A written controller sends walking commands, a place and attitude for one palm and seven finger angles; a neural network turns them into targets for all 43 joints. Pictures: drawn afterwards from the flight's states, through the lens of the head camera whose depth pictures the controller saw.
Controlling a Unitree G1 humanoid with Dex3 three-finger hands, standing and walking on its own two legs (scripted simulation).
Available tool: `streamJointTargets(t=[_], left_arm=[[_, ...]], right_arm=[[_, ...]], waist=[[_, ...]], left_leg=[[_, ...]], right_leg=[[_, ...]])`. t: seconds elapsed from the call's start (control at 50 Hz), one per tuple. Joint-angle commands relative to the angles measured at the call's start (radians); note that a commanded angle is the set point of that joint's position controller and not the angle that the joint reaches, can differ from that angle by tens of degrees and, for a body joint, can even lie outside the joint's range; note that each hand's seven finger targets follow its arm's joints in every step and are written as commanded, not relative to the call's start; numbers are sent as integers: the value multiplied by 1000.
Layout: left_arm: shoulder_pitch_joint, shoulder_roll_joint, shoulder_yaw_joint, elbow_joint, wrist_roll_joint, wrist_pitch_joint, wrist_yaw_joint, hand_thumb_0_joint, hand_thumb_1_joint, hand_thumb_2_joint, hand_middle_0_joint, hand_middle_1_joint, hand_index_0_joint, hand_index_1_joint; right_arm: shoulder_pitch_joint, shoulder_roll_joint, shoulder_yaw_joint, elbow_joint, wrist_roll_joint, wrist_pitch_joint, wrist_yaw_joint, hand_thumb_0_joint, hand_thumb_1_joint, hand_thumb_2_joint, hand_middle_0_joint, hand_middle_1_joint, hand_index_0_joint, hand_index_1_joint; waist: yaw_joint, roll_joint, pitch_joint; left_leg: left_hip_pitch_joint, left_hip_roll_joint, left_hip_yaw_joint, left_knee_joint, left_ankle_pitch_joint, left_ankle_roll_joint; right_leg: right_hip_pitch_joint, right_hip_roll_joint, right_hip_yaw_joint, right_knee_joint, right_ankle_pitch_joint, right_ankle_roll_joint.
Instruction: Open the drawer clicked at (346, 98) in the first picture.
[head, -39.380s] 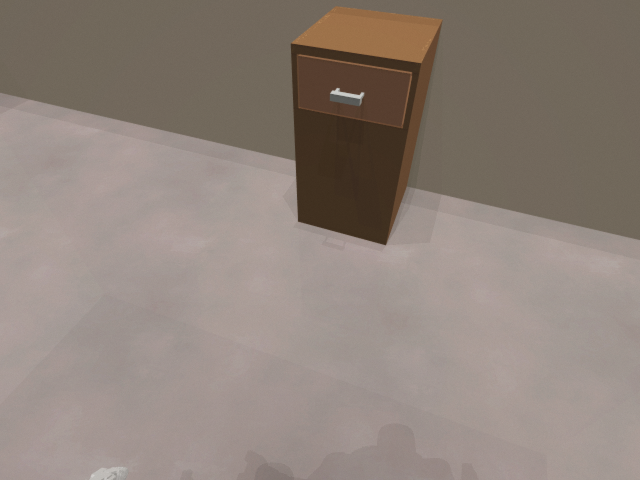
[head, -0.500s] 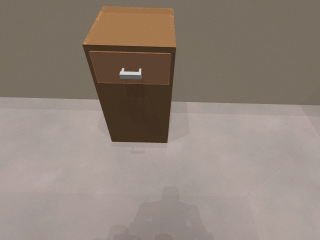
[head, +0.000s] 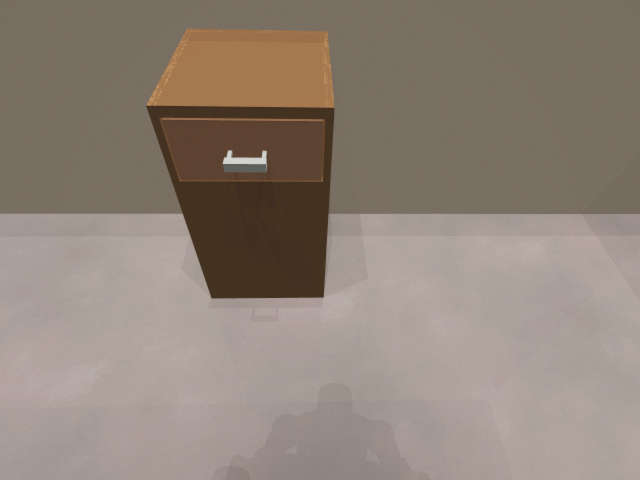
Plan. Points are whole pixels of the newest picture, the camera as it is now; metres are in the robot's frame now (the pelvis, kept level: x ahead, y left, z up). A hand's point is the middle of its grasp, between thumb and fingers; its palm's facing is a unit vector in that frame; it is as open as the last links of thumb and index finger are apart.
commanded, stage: look to check the result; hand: left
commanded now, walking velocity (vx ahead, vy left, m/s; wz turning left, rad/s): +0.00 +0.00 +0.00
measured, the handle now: (246, 159) +0.83 +0.21 -0.11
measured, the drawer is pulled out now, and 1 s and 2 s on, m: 0.00 0.00 0.00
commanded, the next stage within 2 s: take the last steps up to it in 0.56 s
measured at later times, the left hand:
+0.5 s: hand out of the picture +0.03 +0.20 -0.17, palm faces +0.00 -0.96 -0.27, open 7.4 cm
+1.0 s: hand out of the picture +0.02 +0.16 -0.19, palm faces +0.08 -0.98 -0.19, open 7.4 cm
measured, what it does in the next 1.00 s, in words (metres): lifts its left foot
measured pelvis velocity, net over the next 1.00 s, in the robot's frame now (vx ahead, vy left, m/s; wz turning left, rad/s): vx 0.07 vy -0.02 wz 0.02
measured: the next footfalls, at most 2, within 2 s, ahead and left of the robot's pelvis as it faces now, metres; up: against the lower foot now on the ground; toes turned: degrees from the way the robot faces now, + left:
left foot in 1.16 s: +0.26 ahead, +0.17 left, +0.00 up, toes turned +9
right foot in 1.42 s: +0.30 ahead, -0.09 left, +0.00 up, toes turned -3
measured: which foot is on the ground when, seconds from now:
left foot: down 0.00-0.82, up 0.84-1.00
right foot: down 0.00-1.00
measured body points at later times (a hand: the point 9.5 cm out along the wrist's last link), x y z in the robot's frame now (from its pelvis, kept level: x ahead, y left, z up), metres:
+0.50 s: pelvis +0.02 -0.01 +0.00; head +0.03 -0.02 +0.45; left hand +0.04 +0.25 -0.15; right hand +0.05 -0.26 -0.16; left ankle +0.02 +0.09 -0.75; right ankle -0.05 -0.08 -0.75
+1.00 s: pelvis +0.07 -0.02 -0.01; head +0.09 -0.01 +0.44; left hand +0.02 +0.21 -0.17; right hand +0.07 -0.25 -0.17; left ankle +0.07 +0.12 -0.71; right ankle -0.05 -0.08 -0.75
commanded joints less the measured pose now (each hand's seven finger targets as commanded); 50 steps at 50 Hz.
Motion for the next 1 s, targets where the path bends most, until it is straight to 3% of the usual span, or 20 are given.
streamJointTargets(t=[0.0, 0.3, 0.36, 0.52, 0.66, 0.7, 0.74, 0.76, 0.8, 0.84, 0.86, 0.88, 0.92, 0.98], left_arm=[[42, 158, 36, -27, 1, -12, 8, 0, 900, 900, -200, -300, -200, -300], [60, 151, 29, -15, -1, -13, 13, 0, 900, 900, -200, -300, -200, -300], [58, 150, 31, -16, -2, -15, 15, 0, 900, 900, -200, -300, -200, -300], [61, 151, 32, -16, -1, -16, 17, 0, 900, 900, -200, -300, -200, -300], [56, 156, 37, -23, -2, -18, 19, 0, 900, 900, -200, -300, -200, -300], [101, 83, 21, -4, -4, -9, 22, 0, 900, 900, -200, -300, -200, -300], [122, 87, 25, 2, 0, 0, 15, 0, 900, 900, -200, -300, -200, -300], [131, 98, 30, 2, 3, 2, 10, 0, 900, 900, -200, -300, -200, -300], [183, 121, 44, 7, 7, 4, 6, 0, 900, 900, -200, -300, -200, -300], [213, 125, 53, -1, 13, -5, 3, 0, 900, 900, -200, -300, -200, -300], [227, 126, 60, -6, 16, -13, 3, 0, 900, 900, -200, -300, -200, -300], [239, 127, 67, -8, 16, -21, 5, 0, 900, 900, -200, -300, -200, -300], [265, 123, 76, -4, 17, -34, 6, 0, 900, 900, -200, -300, -200, -300], [294, 104, 77, 10, 17, -43, 3, 0, 900, 900, -200, -300, -200, -300]], right_arm=[[7, -141, -19, -44, 5, -19, -8, 0, -900, -900, 200, 300, 200, 300], [9, -139, -21, -38, 8, -12, -10, 0, -900, -900, 200, 300, 200, 300], [11, -133, -20, -37, 7, -16, -12, 0, -900, -900, 200, 300, 200, 300], [0, -131, -21, -37, 7, -13, -13, 0, -900, -900, 200, 300, 200, 300], [3, -135, -21, -40, 6, -15, -15, 0, -900, -900, 200, 300, 200, 300], [46, -55, -3, -22, 3, -5, -11, 0, -900, -900, 200, 300, 200, 300], [62, -48, -7, -16, -4, 3, -4, 0, -900, -900, 200, 300, 200, 300], [54, -45, -8, -23, -6, 5, -1, 0, -900, -900, 200, 300, 200, 300], [26, -33, -12, -48, -7, 6, 6, 0, -900, -900, 200, 300, 200, 300], [-26, -45, -30, -83, -4, 4, 8, 0, -900, -900, 200, 300, 200, 300], [-47, -45, -40, -103, -1, -1, 9, 0, -900, -900, 200, 300, 200, 300], [-59, -41, -45, -116, 2, -5, 11, 0, -900, -900, 200, 300, 200, 300], [-90, -16, -51, -137, 5, -5, 19, 0, -900, -900, 200, 300, 200, 300], [-120, 19, -49, -161, 7, -6, 35, 0, -900, -900, 200, 300, 200, 300]], waist=[[10, 35, -8], [5, 6, -4], [3, 9, -29], [3, 9, -4], [4, 0, -29], [4, 3, -38], [11, -4, 25], [17, -17, 71], [47, -105, 128], [67, -97, 184], [69, -75, 193], [65, -40, 187], [66, -8, 172], [60, -41, 169]], left_leg=[[58, 155, -167, -39, 153, -1], [84, 156, -154, -25, 163, -1], [93, 157, -151, -17, 202, -1], [93, 156, -139, -10, 205, -3], [96, 155, -130, 2, 227, -7], [84, 139, -110, 24, 134, -17], [5, 117, -92, 53, -58, -16], [-58, 105, -80, 80, -124, -18], [-228, 66, -31, 223, -219, -32], [-390, 91, -35, 438, -335, -42], [-449, 109, -45, 525, -346, -45], [-494, 125, -54, 571, -336, -48], [-534, 146, -47, 594, -306, -56], [-507, 147, -4, 539, -225, -60]], right_leg=[[-83, -157, 132, -72, 137, -5], [-87, -159, 137, -77, 192, 1], [-64, -163, 135, -66, 247, 0], [-72, -166, 136, -69, 288, 5], [-42, -169, 138, -62, 363, 11], [-35, -165, 132, -56, 266, 23], [-55, -169, 150, -62, 7, 0], [-62, -182, 174, -81, -104, -19], [-2, -252, 282, -145, -219, -64], [40, -352, 368, -166, -117, -169], [67, -383, 384, -160, -13, -210], [105, -396, 372, -148, 78, -228], [147, -387, 312, -129, 214, -218], [118, -338, 196, -115, 345, -167]])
